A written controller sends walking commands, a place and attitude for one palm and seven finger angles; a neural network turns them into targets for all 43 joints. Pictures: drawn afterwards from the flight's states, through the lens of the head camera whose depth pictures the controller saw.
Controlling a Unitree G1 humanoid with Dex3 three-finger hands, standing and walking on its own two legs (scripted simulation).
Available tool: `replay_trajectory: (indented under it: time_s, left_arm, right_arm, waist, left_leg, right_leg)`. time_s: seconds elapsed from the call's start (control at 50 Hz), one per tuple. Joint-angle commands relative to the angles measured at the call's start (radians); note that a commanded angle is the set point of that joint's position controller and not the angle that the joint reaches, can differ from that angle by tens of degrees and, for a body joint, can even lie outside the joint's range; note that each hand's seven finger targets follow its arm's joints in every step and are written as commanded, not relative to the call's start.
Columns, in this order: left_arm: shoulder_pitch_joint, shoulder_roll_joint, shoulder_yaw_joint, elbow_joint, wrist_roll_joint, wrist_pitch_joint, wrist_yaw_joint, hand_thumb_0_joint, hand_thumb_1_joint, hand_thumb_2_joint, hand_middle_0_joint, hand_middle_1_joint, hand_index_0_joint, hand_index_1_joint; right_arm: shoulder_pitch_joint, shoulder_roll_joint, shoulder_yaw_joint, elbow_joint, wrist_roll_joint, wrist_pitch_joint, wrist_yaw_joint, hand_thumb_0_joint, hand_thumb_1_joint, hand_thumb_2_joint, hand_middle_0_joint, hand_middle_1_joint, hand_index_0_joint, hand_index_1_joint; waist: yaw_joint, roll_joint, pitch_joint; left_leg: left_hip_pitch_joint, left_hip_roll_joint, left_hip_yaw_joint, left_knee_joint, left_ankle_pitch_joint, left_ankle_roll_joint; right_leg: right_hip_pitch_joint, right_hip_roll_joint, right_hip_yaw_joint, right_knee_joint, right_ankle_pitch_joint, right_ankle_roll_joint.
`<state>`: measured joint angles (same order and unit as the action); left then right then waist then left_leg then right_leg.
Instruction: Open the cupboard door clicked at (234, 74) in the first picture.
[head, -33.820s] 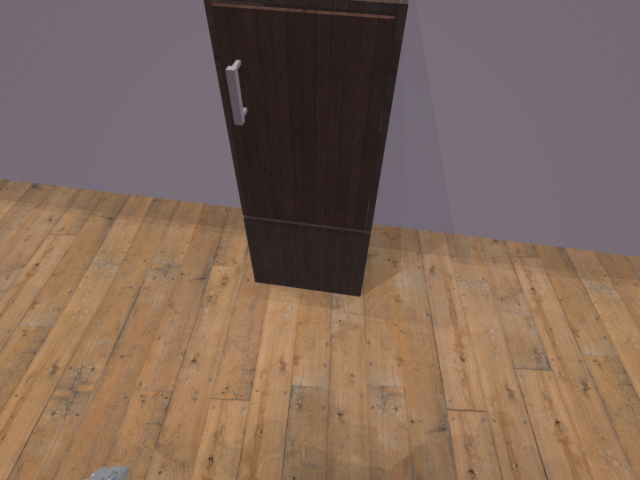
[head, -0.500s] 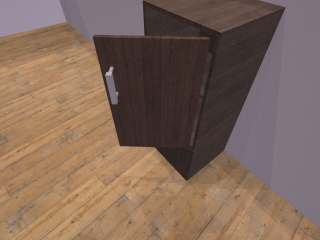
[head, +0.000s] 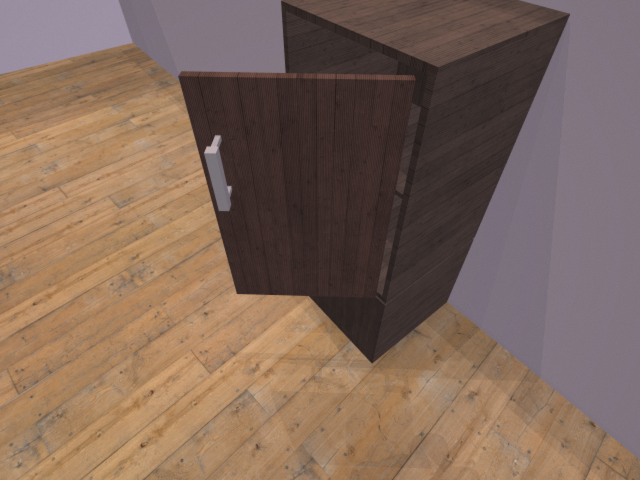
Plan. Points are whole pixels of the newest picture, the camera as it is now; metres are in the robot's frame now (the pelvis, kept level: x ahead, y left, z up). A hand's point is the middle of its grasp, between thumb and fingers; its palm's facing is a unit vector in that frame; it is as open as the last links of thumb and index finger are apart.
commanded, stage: shuffle to correct the standing spot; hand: left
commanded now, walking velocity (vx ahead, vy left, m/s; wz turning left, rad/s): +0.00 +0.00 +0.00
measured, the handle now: (221, 173) +0.61 +0.22 +0.04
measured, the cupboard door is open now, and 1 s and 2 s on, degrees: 50 50 50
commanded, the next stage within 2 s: come to a stop and stand still in 0.30 s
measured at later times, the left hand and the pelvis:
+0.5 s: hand out of the picture +0.05 +0.17 -0.18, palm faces +0.00 -0.99 -0.16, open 7.3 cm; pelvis +0.06 +0.01 -0.01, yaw -1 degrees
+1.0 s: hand out of the picture +0.12 +0.18 -0.18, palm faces +0.04 -0.97 -0.23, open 7.3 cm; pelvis +0.06 +0.00 -0.02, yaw +0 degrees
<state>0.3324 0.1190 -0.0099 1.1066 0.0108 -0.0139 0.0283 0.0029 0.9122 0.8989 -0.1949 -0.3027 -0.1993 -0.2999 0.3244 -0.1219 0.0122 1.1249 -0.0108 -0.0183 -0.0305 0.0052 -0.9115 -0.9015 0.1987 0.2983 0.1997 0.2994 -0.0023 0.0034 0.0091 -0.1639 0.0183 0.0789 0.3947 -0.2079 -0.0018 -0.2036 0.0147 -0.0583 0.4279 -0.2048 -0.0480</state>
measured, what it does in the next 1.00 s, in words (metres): steps on the spot: right foot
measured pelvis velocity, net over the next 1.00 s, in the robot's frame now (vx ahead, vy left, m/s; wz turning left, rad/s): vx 0.06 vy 0.00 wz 0.01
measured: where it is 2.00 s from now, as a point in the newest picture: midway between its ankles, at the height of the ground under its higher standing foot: outside the picture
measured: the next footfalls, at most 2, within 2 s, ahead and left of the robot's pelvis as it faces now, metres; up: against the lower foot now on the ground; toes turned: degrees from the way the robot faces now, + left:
right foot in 0.56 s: +0.16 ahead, -0.11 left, +0.00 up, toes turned -4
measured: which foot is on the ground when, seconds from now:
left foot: down 0.00-1.00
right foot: down 0.00-0.34, up 0.36-0.54, down 0.56-1.00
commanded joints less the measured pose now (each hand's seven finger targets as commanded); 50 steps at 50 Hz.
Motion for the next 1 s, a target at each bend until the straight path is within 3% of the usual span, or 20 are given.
replay_trajectory:
  time_s: [0.0,0.12,0.2,0.26,0.32,0.34,0.38,0.46,0.5,0.54,0.56,0.62,0.66,0.76,0.86,0.88,0.9,0.92,0.94,0.98]
  left_arm:
    - [0.070,0.093,0.019,-0.031,0.001,-0.017,0.010,0.000,0.900,0.900,-0.200,-0.300,-0.200,-0.300]
    - [0.102,0.119,0.048,-0.048,0.011,-0.001,-0.001,0.000,0.900,0.900,-0.200,-0.300,-0.200,-0.300]
    - [0.126,0.135,0.071,-0.063,0.009,-0.004,-0.002,0.000,0.900,0.900,-0.200,-0.300,-0.200,-0.300]
    - [0.099,0.118,0.073,-0.077,0.011,-0.007,-0.010,0.000,0.900,0.900,-0.200,-0.300,-0.200,-0.300]
    - [0.044,0.051,0.057,-0.107,0.019,-0.014,-0.022,0.000,0.900,0.900,-0.200,-0.300,-0.200,-0.300]
    - [-0.007,0.047,0.051,-0.131,0.024,-0.021,-0.024,0.000,0.900,0.900,-0.200,-0.300,-0.200,-0.300]
    - [-0.077,0.041,0.052,-0.153,0.020,-0.034,-0.032,0.000,0.900,0.900,-0.200,-0.300,-0.200,-0.300]
    - [-0.025,-0.003,0.043,-0.118,0.009,-0.026,-0.030,0.000,0.900,0.900,-0.200,-0.300,-0.200,-0.300]
    - [0.061,0.023,0.045,-0.068,0.003,-0.022,-0.021,0.000,0.900,0.900,-0.200,-0.300,-0.200,-0.300]
    - [0.103,0.116,0.050,-0.036,-0.005,-0.029,-0.005,0.000,0.900,0.900,-0.200,-0.300,-0.200,-0.300]
    - [0.085,0.147,0.052,-0.041,-0.007,-0.024,-0.003,0.000,0.900,0.900,-0.200,-0.300,-0.200,-0.300]
    - [0.056,0.148,0.052,-0.045,-0.004,-0.018,0.018,0.000,0.900,0.900,-0.200,-0.300,-0.200,-0.300]
    - [0.027,0.157,0.059,-0.059,-0.001,-0.009,0.024,0.000,0.900,0.900,-0.200,-0.300,-0.200,-0.300]
    - [-0.051,0.172,0.078,-0.102,0.009,0.015,0.023,0.000,0.900,0.900,-0.200,-0.300,-0.200,-0.300]
    - [-0.111,0.140,0.065,-0.136,0.014,0.023,0.013,0.000,0.900,0.900,-0.200,-0.300,-0.200,-0.300]
    - [0.016,0.192,0.074,-0.102,-0.002,0.005,0.047,0.000,0.900,0.900,-0.200,-0.300,-0.200,-0.300]
    - [-0.013,0.244,0.081,-0.142,0.002,0.002,0.044,0.000,0.900,0.900,-0.200,-0.300,-0.200,-0.300]
    - [-0.049,0.235,0.073,-0.153,0.009,-0.002,0.039,0.000,0.900,0.900,-0.200,-0.300,-0.200,-0.300]
    - [-0.100,0.226,0.065,-0.175,0.012,0.003,0.034,0.000,0.900,0.900,-0.200,-0.300,-0.200,-0.300]
    - [-0.138,0.181,0.046,-0.188,0.007,0.018,0.018,0.000,0.900,0.900,-0.200,-0.300,-0.200,-0.300]
  right_arm:
    - [0.077,-0.080,-0.016,-0.018,-0.002,-0.015,-0.007,0.000,-0.900,-0.900,0.200,0.300,0.200,0.300]
    - [0.105,-0.075,-0.024,-0.029,-0.015,0.005,0.006,0.000,-0.900,-0.900,0.200,0.300,0.200,0.300]
    - [0.123,-0.054,-0.025,-0.046,-0.014,-0.001,0.008,0.000,-0.900,-0.900,0.200,0.300,0.200,0.300]
    - [0.166,-0.052,-0.025,-0.039,-0.013,-0.017,0.008,0.000,-0.900,-0.900,0.200,0.300,0.200,0.300]
    - [0.264,-0.131,-0.043,-0.010,-0.015,-0.032,-0.003,0.000,-0.900,-0.900,0.200,0.300,0.200,0.300]
    - [0.283,-0.135,-0.043,-0.010,-0.016,-0.036,-0.008,0.000,-0.900,-0.900,0.200,0.300,0.200,0.300]
    - [0.276,-0.124,-0.038,-0.012,-0.019,-0.049,-0.009,0.000,-0.900,-0.900,0.200,0.300,0.200,0.300]
    - [0.172,-0.119,-0.025,-0.028,-0.020,-0.053,-0.021,0.000,-0.900,-0.900,0.200,0.300,0.200,0.300]
    - [0.142,-0.111,-0.022,-0.027,-0.007,-0.046,-0.027,0.000,-0.900,-0.900,0.200,0.300,0.200,0.300]
    - [0.170,-0.069,-0.019,-0.023,0.006,-0.040,-0.025,0.000,-0.900,-0.900,0.200,0.300,0.200,0.300]
    - [0.174,-0.066,-0.023,-0.019,0.005,-0.033,-0.022,0.000,-0.900,-0.900,0.200,0.300,0.200,0.300]
    - [0.180,-0.052,-0.038,-0.006,0.012,-0.007,-0.025,0.000,-0.900,-0.900,0.200,0.300,0.200,0.300]
    - [0.163,-0.050,-0.048,-0.003,0.011,0.002,-0.024,0.000,-0.900,-0.900,0.200,0.300,0.200,0.300]
    - [0.106,-0.068,-0.072,-0.045,0.002,0.025,-0.021,0.000,-0.900,-0.900,0.200,0.300,0.200,0.300]
    - [0.039,-0.086,-0.067,-0.079,-0.007,0.027,-0.015,0.000,-0.900,-0.900,0.200,0.300,0.200,0.300]
    - [-0.078,-0.186,-0.089,-0.160,0.012,0.010,-0.004,0.000,-0.900,-0.900,0.200,0.300,0.200,0.300]
    - [-0.063,-0.114,-0.084,-0.213,0.010,0.020,0.003,0.000,-0.900,-0.900,0.200,0.300,0.200,0.300]
    - [-0.045,-0.087,-0.070,-0.207,0.011,0.027,0.006,0.000,-0.900,-0.900,0.200,0.300,0.200,0.300]
    - [0.004,-0.079,-0.065,-0.207,0.007,0.025,0.009,0.000,-0.900,-0.900,0.200,0.300,0.200,0.300]
    - [0.009,-0.111,-0.060,-0.213,-0.011,0.013,0.016,0.000,-0.900,-0.900,0.200,0.300,0.200,0.300]
  waist:
    - [0.004,-0.017,0.075]
    - [0.014,-0.101,0.147]
    - [0.009,-0.122,0.145]
    - [-0.011,-0.028,0.153]
    - [-0.045,0.250,0.183]
    - [-0.057,0.238,0.199]
    - [-0.058,0.111,0.176]
    - [0.005,0.066,0.079]
    - [0.043,0.051,0.045]
    - [0.029,-0.038,-0.019]
    - [0.022,0.006,0.008]
    - [0.012,-0.187,-0.064]
    - [0.010,-0.090,-0.068]
    - [0.003,-0.044,-0.075]
    - [-0.003,-0.064,-0.018]
    - [0.037,0.012,-0.115]
    - [0.011,-0.031,-0.127]
    - [-0.003,-0.051,-0.118]
    - [-0.036,-0.006,-0.080]
    - [-0.026,0.163,0.057]
  left_leg:
    - [-0.054,0.082,-0.091,-0.082,0.012,0.022]
    - [-0.163,0.022,-0.032,0.033,-0.240,0.030]
    - [-0.190,0.007,-0.001,0.170,-0.189,0.034]
    - [-0.093,0.020,-0.025,0.049,-0.177,0.043]
    - [0.029,0.251,-0.345,-0.186,-0.277,0.159]
    - [0.090,0.311,-0.433,-0.218,-0.182,0.224]
    - [0.137,0.341,-0.406,-0.177,0.094,0.274]
    - [0.016,0.225,-0.161,-0.063,0.479,0.179]
    - [-0.053,0.149,-0.081,0.023,0.412,0.094]
    - [-0.172,0.065,-0.051,0.033,0.078,0.019]
    - [-0.171,0.043,-0.057,0.003,0.017,0.010]
    - [-0.099,0.048,-0.027,0.083,0.051,-0.009]
    - [-0.071,0.047,-0.022,0.097,0.140,-0.013]
    - [0.012,0.064,-0.012,0.142,0.269,-0.003]
    - [-0.007,0.099,-0.054,0.062,0.120,0.020]
    - [-0.066,0.108,0.008,0.208,0.138,-0.011]
    - [-0.144,0.029,-0.010,0.215,-0.164,-0.013]
    - [-0.093,0.035,-0.013,0.173,-0.227,-0.008]
    - [-0.022,0.026,-0.011,0.092,-0.172,0.001]
    - [-0.070,0.094,-0.098,-0.022,-0.105,0.042]
  right_leg:
    - [-0.021,-0.115,0.134,-0.114,0.008,-0.002]
    - [-0.082,-0.150,0.232,-0.177,-0.442,-0.042]
    - [-0.084,-0.222,0.320,-0.224,-0.500,-0.103]
    - [-0.143,-0.165,0.220,-0.115,-0.389,-0.092]
    - [-0.334,-0.010,-0.024,0.282,-0.252,-0.023]
    - [-0.447,-0.020,-0.019,0.409,-0.302,-0.018]
    - [-0.502,-0.082,0.027,0.498,-0.315,-0.016]
    - [-0.183,-0.067,-0.025,0.235,-0.151,0.012]
    - [0.023,-0.067,-0.019,0.031,0.116,0.024]
    - [0.215,-0.223,0.163,0.073,0.551,-0.034]
    - [0.203,-0.254,0.158,0.092,0.676,-0.046]
    - [0.193,-0.260,0.131,0.120,0.895,-0.060]
    - [0.171,-0.261,0.124,0.148,0.915,-0.066]
    - [0.043,-0.231,0.112,0.151,0.670,-0.058]
    - [-0.044,-0.162,0.103,0.062,0.251,-0.015]
    - [0.098,-0.210,0.133,0.123,0.650,-0.005]
    - [0.102,-0.307,0.270,0.073,0.527,-0.074]
    - [0.031,-0.319,0.277,0.021,0.334,-0.108]
    - [-0.078,-0.274,0.226,0.007,0.111,-0.090]
    - [-0.181,-0.129,0.106,0.052,-0.137,-0.013]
